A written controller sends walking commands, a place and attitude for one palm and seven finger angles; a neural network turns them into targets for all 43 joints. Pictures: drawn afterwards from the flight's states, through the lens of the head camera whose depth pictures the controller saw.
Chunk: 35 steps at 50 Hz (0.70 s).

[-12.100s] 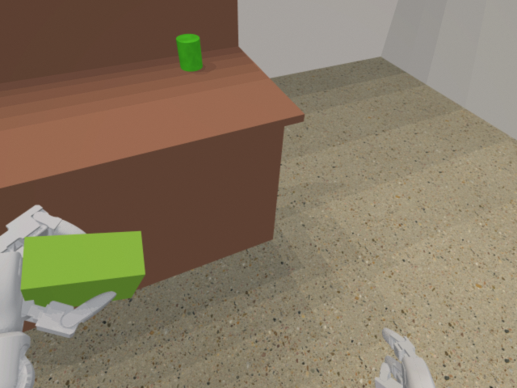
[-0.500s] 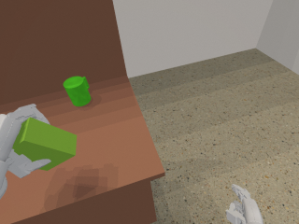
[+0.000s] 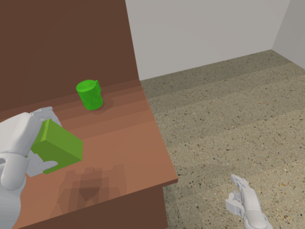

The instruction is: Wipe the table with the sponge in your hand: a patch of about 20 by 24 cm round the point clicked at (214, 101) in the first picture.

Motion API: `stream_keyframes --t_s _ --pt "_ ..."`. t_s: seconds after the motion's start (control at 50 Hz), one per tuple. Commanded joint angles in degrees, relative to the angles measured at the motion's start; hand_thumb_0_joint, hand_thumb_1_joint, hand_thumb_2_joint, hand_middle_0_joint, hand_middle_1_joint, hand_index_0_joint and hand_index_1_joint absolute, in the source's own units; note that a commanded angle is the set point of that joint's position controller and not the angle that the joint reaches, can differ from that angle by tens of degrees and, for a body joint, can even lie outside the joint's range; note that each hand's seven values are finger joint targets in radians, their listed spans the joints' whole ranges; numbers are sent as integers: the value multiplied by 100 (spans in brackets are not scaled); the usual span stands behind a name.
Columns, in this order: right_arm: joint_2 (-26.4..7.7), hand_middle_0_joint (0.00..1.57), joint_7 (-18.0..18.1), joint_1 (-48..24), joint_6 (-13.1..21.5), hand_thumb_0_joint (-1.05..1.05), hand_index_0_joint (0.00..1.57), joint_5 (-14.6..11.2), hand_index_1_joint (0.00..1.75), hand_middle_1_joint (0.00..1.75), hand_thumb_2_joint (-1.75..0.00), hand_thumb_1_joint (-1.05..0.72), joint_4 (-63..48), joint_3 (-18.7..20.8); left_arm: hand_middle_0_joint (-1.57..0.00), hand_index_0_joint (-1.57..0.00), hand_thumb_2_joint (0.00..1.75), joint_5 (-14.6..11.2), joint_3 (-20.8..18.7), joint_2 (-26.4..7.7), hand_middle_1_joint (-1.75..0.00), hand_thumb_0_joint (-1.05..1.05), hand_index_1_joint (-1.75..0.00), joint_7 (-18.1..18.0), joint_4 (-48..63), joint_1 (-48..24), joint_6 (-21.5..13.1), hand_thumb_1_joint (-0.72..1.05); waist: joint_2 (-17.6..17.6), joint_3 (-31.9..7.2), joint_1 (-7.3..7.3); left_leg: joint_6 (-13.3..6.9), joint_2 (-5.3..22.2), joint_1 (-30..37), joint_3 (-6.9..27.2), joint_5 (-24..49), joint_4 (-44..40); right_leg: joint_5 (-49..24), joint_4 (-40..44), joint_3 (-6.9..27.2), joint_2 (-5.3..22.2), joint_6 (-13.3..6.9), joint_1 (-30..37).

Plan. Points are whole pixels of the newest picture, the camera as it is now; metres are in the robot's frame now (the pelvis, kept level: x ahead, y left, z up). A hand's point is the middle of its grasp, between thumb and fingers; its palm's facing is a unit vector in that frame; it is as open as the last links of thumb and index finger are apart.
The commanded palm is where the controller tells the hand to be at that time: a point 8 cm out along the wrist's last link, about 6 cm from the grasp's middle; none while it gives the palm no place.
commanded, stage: turn the palm down, sponge in hand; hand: left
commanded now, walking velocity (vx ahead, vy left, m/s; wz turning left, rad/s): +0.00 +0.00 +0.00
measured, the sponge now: (53, 151) +0.23 +0.27 +0.13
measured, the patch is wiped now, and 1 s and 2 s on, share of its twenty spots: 0.00 0.00 0.00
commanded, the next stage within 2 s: move the sponge above the wiping area in 0.80 s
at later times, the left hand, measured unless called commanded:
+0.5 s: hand (36, 142) +0.23 +0.29 +0.17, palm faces +0.10 -0.05 -0.99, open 9.8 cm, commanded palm +0.18 +0.29 +0.23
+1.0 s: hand (39, 143) +0.23 +0.29 +0.16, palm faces +0.10 -0.05 -0.99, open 9.8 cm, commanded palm +0.19 +0.28 +0.23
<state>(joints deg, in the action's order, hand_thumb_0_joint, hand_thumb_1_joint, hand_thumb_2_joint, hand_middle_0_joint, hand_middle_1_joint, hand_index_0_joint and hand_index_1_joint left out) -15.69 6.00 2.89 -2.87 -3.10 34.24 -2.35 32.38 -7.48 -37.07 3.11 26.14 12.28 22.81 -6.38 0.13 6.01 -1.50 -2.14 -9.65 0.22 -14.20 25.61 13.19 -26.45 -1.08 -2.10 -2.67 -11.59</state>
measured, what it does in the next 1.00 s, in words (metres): stands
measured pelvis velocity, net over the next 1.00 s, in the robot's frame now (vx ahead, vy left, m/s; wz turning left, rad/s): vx -0.01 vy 0.01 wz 0.00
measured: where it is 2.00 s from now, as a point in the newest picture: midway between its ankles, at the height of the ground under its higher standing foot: outside the picture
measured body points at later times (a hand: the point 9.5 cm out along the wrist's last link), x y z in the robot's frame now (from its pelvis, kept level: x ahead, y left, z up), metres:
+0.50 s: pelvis -0.01 +0.01 +0.00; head +0.00 -0.04 +0.45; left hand +0.22 +0.29 +0.22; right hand +0.26 -0.18 -0.08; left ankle +0.00 +0.10 -0.74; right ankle +0.01 -0.09 -0.74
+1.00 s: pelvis -0.01 +0.01 +0.00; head -0.01 -0.05 +0.45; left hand +0.22 +0.29 +0.22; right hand +0.26 -0.19 -0.08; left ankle +0.00 +0.10 -0.74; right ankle +0.01 -0.09 -0.74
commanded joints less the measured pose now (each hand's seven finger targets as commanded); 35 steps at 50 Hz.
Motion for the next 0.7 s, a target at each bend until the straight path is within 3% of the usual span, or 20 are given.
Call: stream_keyframes --t_s 0.0,0.04,0.08,0.1,0.16,0.18,0.2,0.28,0.3,0.32,0.36,0.38,0.4,0.46,0.48,0.5,0.56,0.58,0.62,0.68 --pt "-556 20 -7 -1220 248 0 20 0 30 30 -90 -90 -978 154 -120 -120 130 490 -846 -1349 -160 0 -160 -214 917 -1379 -4 10 191 -893 30 -22 136 38 265 1316 -421 -707 466 387 197 40 562" --pt "-579 20 -13 -1222 226 0 20 12 30 30 -90 -90 -942 166 -120 -120 130 646 -923 -1520 -160 0 -160 -201 759 -1427 34 10 266 -1002 88 -22 118 66 304 1355 -470 -720 470 444 205 27 658" --pt "-577 20 -37 -1460 219 0 20 -7 30 30 -90 -90 -917 132 -120 -120 130 775 -992 -1640 -160 0 -160 -179 814 -1596 109 10 119 -1019 145 -12 92 120 339 1352 -503 -668 511 587 152 -34 686" --pt "-562 20 -48 -1430 212 0 20 4 30 30 -90 -90 -951 126 -120 -120 130 836 -695 -1397 -160 0 -160 -139 836 -1742 119 10 99 -1050 86 -21 99 105 303 1407 -498 -733 497 458 192 -18 720" --pt "-564 20 -63 -1450 190 0 20 13 30 30 -90 -90 -916 142 -120 -120 130 1036 -635 -1475 -160 0 -160 -73 811 -1793 169 10 95 -1159 123 -32 72 202 349 1488 -547 -819 510 530 214 -25 774" --pt "-543 20 -86 -1655 211 0 20 -2 30 30 -90 -90 -884 105 -120 -120 130 1075 -709 -1507 -160 0 -160 -57 749 -1781 224 10 77 -1020 163 -23 63 169 380 1411 -556 -705 532 643 138 -79 727" --pt "-544 20 -103 -1565 201 0 20 9 30 30 -90 -90 -898 113 -120 -120 130 1110 -467 -1279 -160 0 -160 -20 739 -1806 225 10 100 -1050 99 -31 83 144 339 1463 -556 -800 515 497 183 -57 777" --pt "-553 20 -164 -1798 160 0 20 7 30 30 -90 -90 -852 94 -120 -120 130 1395 -682 -1585 -160 0 -160 41 720 -1843 313 10 116 -1136 220 -39 45 159 424 1501 -602 -780 508 717 122 -125 839" --pt "-526 20 -171 -1664 154 0 20 23 30 30 -90 -90 -878 109 -120 -120 130 1412 -415 -1312 -160 0 -160 65 678 -1847 307 10 197 -1172 147 -53 62 145 351 1574 -560 -897 482 542 187 -82 883" --pt "-537 20 -190 -1597 144 0 20 20 30 30 -90 -90 -848 113 -120 -120 130 1481 -542 -1487 -160 0 -160 69 622 -1841 300 10 220 -1231 179 -42 51 163 397 1618 -584 -923 484 601 190 -82 898" --pt "-534 20 -210 -1639 117 0 20 33 30 30 -90 -90 -845 125 -120 -120 130 1574 -543 -1502 -160 0 -160 63 547 -1821 304 10 264 -1223 209 -40 38 130 416 1653 -572 -991 462 656 214 -97 919" --pt "-530 20 -239 -1897 133 0 20 12 30 30 -90 -90 -828 84 -120 -120 130 1603 -646 -1573 -160 0 -160 43 604 -1889 343 10 162 -1148 253 -33 36 132 458 1575 -587 -862 481 800 126 -168 879" --pt "-518 20 -239 -1753 127 0 20 26 30 30 -90 -90 -837 105 -120 -120 130 1573 -400 -1321 -160 0 -160 66 606 -1965 315 10 257 -1223 180 -53 51 155 391 1586 -558 -915 473 610 188 -114 895" --pt "-515 20 -214 -1683 128 0 20 22 30 30 -90 -90 -819 134 -120 -120 130 1521 -470 -1411 -160 0 -160 69 541 -1858 270 10 267 -1229 203 -54 39 212 420 1570 -580 -915 506 631 214 -85 857" --pt "-507 20 -225 -1917 154 0 20 0 30 30 -90 -90 -814 96 -120 -120 130 1524 -582 -1483 -160 0 -160 60 630 -1930 293 10 185 -1129 234 -44 37 221 459 1490 -587 -793 527 794 125 -156 794" --pt "-493 20 -217 -1740 158 0 20 16 30 30 -90 -90 -832 119 -120 -120 130 1489 -344 -1232 -160 0 -160 67 616 -1916 271 10 225 -1191 157 -60 62 207 380 1500 -558 -844 499 584 191 -98 852" --pt "-504 20 -209 -1678 138 0 20 17 30 30 -90 -90 -814 141 -120 -120 130 1580 -418 -1407 -160 0 -160 59 606 -1992 246 10 135 -1196 183 -43 45 231 438 1523 -634 -806 510 603 199 -96 848" --pt "-487 20 -214 -1923 167 0 20 -2 30 30 -90 -90 -806 101 -120 -120 130 1597 -504 -1469 -160 0 -160 47 715 -2063 265 10 47 -1139 218 -46 30 257 481 1438 -628 -688 532 787 103 -165 795" --pt "-475 20 -212 -1686 168 0 20 7 30 30 -90 -90 -802 127 -120 -120 130 1574 -371 -1343 -160 0 -160 49 588 -1996 226 10 199 -1186 161 -51 48 253 442 1480 -634 -737 528 610 174 -106 846" --pt "-487 20 -209 -1907 173 0 20 8 30 30 -90 -90 -781 102 -120 -120 130 1572 -562 -1492 -160 0 -160 41 559 -1986 284 10 108 -1116 252 -38 32 230 471 1429 -623 -725 537 817 125 -181 818"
